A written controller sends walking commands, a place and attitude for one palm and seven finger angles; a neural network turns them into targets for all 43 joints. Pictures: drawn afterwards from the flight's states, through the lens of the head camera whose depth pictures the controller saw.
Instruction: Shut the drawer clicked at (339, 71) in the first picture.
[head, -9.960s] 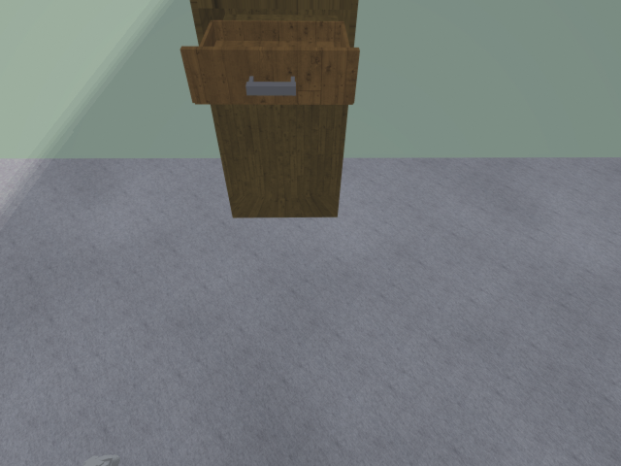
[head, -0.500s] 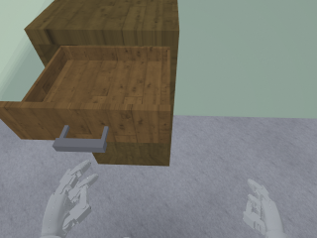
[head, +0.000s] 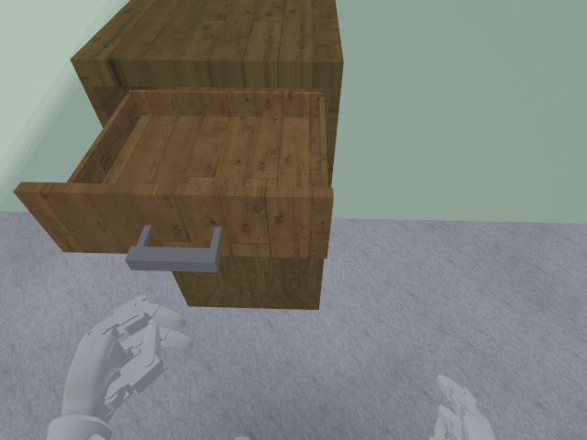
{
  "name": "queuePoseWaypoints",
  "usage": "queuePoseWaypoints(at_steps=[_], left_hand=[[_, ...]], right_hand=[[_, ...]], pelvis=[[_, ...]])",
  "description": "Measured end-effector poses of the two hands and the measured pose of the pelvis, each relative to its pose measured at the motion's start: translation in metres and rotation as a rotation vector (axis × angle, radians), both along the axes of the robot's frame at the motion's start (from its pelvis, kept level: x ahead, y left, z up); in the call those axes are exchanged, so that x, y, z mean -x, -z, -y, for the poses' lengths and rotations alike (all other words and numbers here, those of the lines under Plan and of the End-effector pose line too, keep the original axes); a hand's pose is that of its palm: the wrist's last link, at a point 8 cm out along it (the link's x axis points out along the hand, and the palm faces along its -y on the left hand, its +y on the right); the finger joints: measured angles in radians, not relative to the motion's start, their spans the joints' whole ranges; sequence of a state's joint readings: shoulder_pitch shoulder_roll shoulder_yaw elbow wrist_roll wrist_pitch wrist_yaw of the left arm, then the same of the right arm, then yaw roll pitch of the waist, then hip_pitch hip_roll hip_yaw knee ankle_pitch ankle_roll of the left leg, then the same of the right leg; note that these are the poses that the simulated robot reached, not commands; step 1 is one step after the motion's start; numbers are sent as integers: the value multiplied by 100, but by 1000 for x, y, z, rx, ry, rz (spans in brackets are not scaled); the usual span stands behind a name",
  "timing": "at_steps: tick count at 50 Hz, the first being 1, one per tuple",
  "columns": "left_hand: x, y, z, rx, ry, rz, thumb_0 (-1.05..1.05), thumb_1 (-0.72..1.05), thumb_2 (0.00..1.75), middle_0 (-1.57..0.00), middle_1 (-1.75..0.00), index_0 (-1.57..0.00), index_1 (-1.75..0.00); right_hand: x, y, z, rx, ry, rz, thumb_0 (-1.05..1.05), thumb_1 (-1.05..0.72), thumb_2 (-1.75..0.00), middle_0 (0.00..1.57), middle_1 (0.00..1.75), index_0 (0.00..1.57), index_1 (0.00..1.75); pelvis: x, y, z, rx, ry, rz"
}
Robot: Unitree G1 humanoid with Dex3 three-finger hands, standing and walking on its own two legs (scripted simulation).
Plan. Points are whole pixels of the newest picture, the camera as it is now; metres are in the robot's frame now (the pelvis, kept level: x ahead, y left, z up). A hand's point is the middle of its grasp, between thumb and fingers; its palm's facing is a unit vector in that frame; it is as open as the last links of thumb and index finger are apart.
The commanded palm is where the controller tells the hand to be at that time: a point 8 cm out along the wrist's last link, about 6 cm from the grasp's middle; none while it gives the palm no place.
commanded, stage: raise the hand and make a fist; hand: left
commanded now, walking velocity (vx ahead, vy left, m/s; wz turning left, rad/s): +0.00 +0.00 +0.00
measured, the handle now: (178, 246) +0.37 +0.18 +0.07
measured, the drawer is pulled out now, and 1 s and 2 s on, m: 0.28 0.28 0.28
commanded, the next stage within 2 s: bring the fist close to the handle in 1.08 s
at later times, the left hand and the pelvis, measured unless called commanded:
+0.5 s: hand (133, 351) +0.19 +0.17 +0.13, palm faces +0.02 -1.00 -0.06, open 3.1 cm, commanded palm +0.15 +0.22 +0.15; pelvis +0.02 +0.02 +0.01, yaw +1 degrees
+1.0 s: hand (125, 344) +0.19 +0.17 +0.16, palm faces +0.04 -0.99 -0.11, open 3.3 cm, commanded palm +0.15 +0.21 +0.17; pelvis +0.02 -0.01 +0.02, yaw +1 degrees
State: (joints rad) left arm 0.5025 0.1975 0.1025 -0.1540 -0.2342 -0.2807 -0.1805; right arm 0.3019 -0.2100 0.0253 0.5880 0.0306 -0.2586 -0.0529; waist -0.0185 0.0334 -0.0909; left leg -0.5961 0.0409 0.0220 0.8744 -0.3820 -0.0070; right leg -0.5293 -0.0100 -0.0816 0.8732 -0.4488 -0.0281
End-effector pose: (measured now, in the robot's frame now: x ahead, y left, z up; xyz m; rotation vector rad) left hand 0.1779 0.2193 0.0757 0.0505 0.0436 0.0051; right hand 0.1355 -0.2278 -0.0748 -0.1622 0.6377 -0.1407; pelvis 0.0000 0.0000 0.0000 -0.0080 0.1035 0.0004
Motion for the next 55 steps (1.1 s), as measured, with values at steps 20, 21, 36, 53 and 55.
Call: queuePoseWaypoints(at_steps=[20,21,36,53,55], left_hand=[[5,-48,-2,-2,-3,84,1,89,90,-125,-143,-125,-144],[6,-50,-2,-2,-5,82,1,89,90,-127,-146,-127,-146],[13,-87,-4,-53,-14,114,1,89,90,-139,-159,-140,-159],[16,-90,1,-59,-35,103,1,89,90,-140,-160,-141,-160],[15,-90,3,-58,-34,107,1,89,90,-140,-160,-141,-160]], right_hand=[[-80,-46,-43,-17,-128,212,1,-90,-90,20,30,20,30],[-82,-47,-46,-24,-136,216,1,-90,-90,20,30,21,30],[-79,-47,-39,-46,-152,206,1,-90,-90,20,30,21,30],[-72,-54,3,-10,-97,256,1,-90,-90,20,30,20,30],[-73,-53,4,-11,-100,259,1,-90,-90,20,30,20,30]], pelvis=[[-19,-8,-20,12,-15,43],[-20,-9,-20,12,-15,47],[-23,-18,-8,6,-25,93],[-23,-23,12,-3,-24,116],[-23,-23,14,-3,-25,118]])
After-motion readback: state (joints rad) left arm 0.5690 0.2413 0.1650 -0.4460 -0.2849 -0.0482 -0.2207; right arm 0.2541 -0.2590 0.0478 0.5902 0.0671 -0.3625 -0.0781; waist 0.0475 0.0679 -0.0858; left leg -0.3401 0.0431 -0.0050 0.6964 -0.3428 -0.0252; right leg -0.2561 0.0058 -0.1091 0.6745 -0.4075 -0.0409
